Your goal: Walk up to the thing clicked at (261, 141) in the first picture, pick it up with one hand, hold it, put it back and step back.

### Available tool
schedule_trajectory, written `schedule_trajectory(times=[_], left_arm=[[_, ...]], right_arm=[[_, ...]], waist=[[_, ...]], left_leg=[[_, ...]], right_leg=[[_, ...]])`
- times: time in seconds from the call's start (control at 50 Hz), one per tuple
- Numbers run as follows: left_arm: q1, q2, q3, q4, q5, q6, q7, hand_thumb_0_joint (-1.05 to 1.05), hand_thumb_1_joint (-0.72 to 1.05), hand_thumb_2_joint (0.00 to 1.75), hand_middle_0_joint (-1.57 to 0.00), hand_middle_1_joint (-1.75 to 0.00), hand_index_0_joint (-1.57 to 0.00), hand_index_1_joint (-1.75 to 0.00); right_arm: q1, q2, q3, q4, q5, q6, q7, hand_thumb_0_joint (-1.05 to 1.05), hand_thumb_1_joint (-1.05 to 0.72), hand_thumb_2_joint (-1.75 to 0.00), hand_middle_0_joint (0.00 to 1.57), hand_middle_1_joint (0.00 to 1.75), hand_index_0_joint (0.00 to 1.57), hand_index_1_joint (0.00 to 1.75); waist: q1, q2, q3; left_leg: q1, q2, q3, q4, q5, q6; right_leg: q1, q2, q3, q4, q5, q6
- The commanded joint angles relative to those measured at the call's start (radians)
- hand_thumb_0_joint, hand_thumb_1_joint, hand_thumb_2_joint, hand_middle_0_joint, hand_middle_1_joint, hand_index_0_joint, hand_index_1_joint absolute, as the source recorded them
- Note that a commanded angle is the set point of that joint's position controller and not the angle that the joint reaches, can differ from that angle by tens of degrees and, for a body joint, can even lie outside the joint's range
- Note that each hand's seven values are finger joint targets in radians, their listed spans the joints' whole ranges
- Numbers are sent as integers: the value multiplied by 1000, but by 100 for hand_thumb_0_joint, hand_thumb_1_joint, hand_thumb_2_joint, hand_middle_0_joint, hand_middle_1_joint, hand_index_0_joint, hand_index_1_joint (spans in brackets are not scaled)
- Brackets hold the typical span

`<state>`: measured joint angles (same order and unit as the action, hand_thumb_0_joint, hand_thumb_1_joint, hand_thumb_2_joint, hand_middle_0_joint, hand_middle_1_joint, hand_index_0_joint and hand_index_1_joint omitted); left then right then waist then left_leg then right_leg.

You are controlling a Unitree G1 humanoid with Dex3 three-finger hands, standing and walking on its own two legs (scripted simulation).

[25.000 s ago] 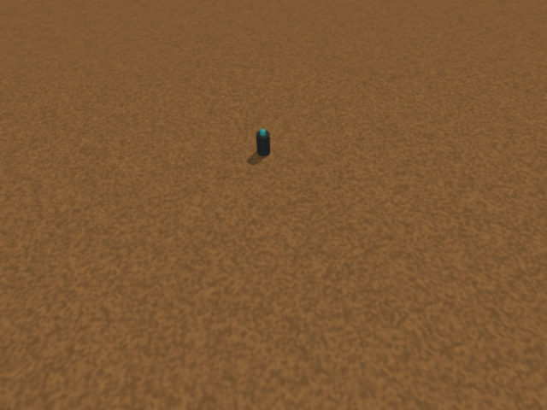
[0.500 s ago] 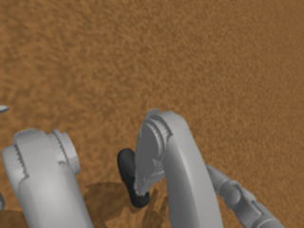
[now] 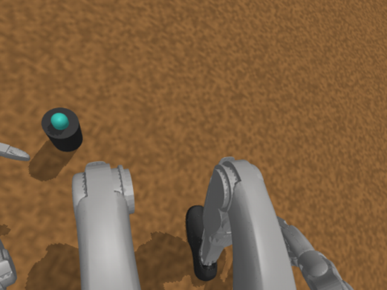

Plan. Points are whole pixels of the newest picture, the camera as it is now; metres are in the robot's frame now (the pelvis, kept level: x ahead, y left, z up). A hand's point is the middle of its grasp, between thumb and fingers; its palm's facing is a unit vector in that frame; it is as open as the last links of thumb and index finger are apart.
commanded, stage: home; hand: left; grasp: from the side
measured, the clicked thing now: (63, 129) +0.43 +0.27 -0.24
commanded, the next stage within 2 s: none
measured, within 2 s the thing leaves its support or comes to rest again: neither
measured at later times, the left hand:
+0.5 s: hand out of the picture +0.28 +0.33 +0.07, palm faces +0.26 -0.85 -0.47, open 17.2 cm
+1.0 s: hand out of the picture +0.24 +0.25 +0.29, palm faces +0.31 -0.88 -0.35, open 17.3 cm
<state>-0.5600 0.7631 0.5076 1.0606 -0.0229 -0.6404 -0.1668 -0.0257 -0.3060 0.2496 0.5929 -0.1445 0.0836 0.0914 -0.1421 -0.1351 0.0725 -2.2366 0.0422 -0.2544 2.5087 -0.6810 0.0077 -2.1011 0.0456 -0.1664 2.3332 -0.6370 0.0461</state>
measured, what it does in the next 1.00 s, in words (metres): rises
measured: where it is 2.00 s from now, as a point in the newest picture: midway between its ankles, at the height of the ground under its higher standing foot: (158, 266)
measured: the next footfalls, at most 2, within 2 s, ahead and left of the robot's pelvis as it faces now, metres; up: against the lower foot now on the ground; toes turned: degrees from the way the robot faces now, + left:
none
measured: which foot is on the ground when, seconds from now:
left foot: down 0.00-1.00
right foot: down 0.00-1.00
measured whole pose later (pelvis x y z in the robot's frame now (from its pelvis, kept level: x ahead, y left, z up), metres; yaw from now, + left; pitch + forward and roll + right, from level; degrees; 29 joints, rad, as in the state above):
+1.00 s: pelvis +0.09 +0.00 +0.37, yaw +12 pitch +15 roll -3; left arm 0.31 0.26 0.04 0.15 -0.02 0.26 0.19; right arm 0.26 -0.21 0.02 0.51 0.04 -0.02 -0.17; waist -0.04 0.02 -0.16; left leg -0.90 0.05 -0.03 1.16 -0.53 -0.01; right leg -0.85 0.00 -0.05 1.10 -0.52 0.01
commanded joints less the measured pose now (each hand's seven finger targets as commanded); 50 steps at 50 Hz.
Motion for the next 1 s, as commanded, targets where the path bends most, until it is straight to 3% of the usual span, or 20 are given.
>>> schedule_trajectory(times=[0.0, 0.02, 0.04, 0.1, 0.14, 0.22, 0.28, 0.32, 0.36, 0.42, 0.46, 0.54, 0.56, 0.6, 0.76, 0.8, 0.98], left_arm=[[-241, 393, 108, -369, 45, 56, 59, 0, -60, 9, -10, -9, -9, -10], [-228, 400, 108, -389, 59, 84, 67, 0, -52, 12, -6, -8, -6, -8], [-158, 337, 83, -388, 60, 123, 72, 0, -55, 6, -5, -6, -5, -6], [5, 210, 43, -332, 64, 230, 91, 0, -54, 6, -5, -6, -5, -6], [47, 164, 21, -363, 69, 289, 104, 0, -53, 7, -6, -6, -6, -6], [120, 47, -73, -535, 63, 404, 132, 0, -51, 8, -6, -7, -6, -7], [204, 32, -102, -693, 56, 478, 164, 0, -52, 7, -6, -6, -6, -6], [243, 47, -91, -765, 58, 516, 189, 0, -50, 9, -6, -6, -6, -6], [268, 76, -63, -847, 57, 544, 218, 0, -51, 8, -6, -6, -6, -6], [341, 52, -61, -866, 56, 584, 252, 0, -50, 8, -6, -6, -6, -6], [404, 1, -83, -867, 52, 606, 272, 0, -50, 8, -6, -6, -6, -6], [510, -152, -188, -832, 44, 654, 293, 0, -50, 9, -6, -6, -6, -6], [511, -156, -186, -819, 41, 665, 299, 0, -48, 9, -6, -6, -6, -6], [544, -215, -236, -815, 40, 687, 304, 0, -51, 8, -5, -6, -5, -6], [697, -288, -304, -904, 28, 779, 344, 0, -52, 8, -5, -6, -5, -6], [688, -300, -329, -959, 24, 800, 354, 0, -54, 6, -5, -5, -5, -6], [906, -408, -435, -1169, 11, 887, 373, 0, -55, 6, -5, -5, -5, -5]], right_arm=[[139, -287, -177, -33, 47, 19, -29, 0, -100, -93, 20, 30, 20, 30], [153, -278, -187, -29, 54, 30, -31, 0, -92, -90, 20, 30, 20, 30], [168, -260, -199, -35, 62, 36, -32, 0, -90, -90, 20, 30, 20, 30], [163, -231, -234, -53, 96, 42, -44, 0, -90, -90, 20, 30, 20, 30], [166, -226, -266, -61, 116, 48, -53, 0, -90, -90, 20, 30, 20, 30], [192, -205, -311, -91, 149, 47, -68, 0, -90, -90, 20, 30, 20, 30], [203, -190, -327, -128, 169, 41, -86, 0, -90, -90, 20, 30, 20, 30], [200, -180, -332, -136, 177, 32, -103, 0, -90, -90, 20, 30, 20, 30], [195, -166, -331, -153, 186, 24, -122, 0, -90, -90, 20, 30, 20, 30], [186, -134, -323, -165, 193, 8, -150, 0, -90, -90, 20, 30, 20, 30], [184, -110, -318, -166, 192, -7, -167, 0, -90, -90, 20, 30, 20, 30], [202, -80, -311, -157, 187, -45, -197, 0, -90, -90, 20, 30, 20, 30], [209, -79, -308, -155, 186, -53, -201, 0, -90, -90, 20, 30, 20, 30], [219, -73, -306, -150, 185, -69, -207, 0, -90, -90, 20, 30, 20, 30], [249, -58, -299, -177, 190, -117, -235, 0, -90, -90, 20, 30, 20, 30], [246, -53, -293, -189, 191, -124, -245, 0, -90, -90, 20, 30, 20, 30], [257, -25, -277, -244, 182, -162, -288, 0, -90, -90, 20, 30, 20, 30]], waist=[[50, 606, -708], [59, 640, -725], [61, 608, -749], [69, 468, -710], [79, 406, -722], [76, 299, -798], [87, 257, -854], [101, 250, -854], [119, 271, -851], [135, 250, -832], [135, 254, -822], [111, 236, -727], [106, 219, -701], [95, 221, -656], [111, 197, -595], [103, 210, -566], [110, 241, -396]], left_leg=[[562, 22, 95, -474, 24, -19], [595, 22, 104, -485, 58, -22], [611, 18, 113, -487, 97, -22], [539, 6, 134, -518, 80, -4], [553, 4, 136, -562, 54, 4], [635, 1, 146, -636, 62, 13], [713, -1, 156, -719, 63, 20], [775, 3, 158, -780, 50, 21], [825, 1, 157, -854, 15, 19], [884, -3, 183, -921, 43, 20], [926, -12, 211, -951, 115, 22], [1016, -14, 235, -1024, 233, 25], [1036, -13, 235, -1048, 240, 25], [1099, -11, 234, -1107, 275, 21], [1349, -15, 234, -1315, 402, 11], [1405, -17, 241, -1370, 404, 8], [1599, -20, 237, -1598, 390, -4]], right_leg=[[163, 22, -32, -201, 60, -91], [162, 20, -24, -201, 77, -94], [176, 20, -15, -215, 96, -96], [191, 15, 2, -283, 72, -95], [197, 10, 15, -329, 51, -93], [301, 4, 43, -451, 62, -83], [425, -3, 66, -549, 66, -76], [483, -7, 85, -611, 57, -76], [554, -14, 101, -665, 23, -75], [671, -18, 130, -758, 30, -73], [766, -20, 147, -816, 86, -70], [881, -22, 158, -928, 205, -68], [911, -24, 157, -958, 211, -67], [957, -24, 147, -1008, 246, -69], [1226, -33, 137, -1213, 372, -61], [1277, -35, 137, -1262, 371, -61], [1438, -24, 105, -1449, 346, -59]])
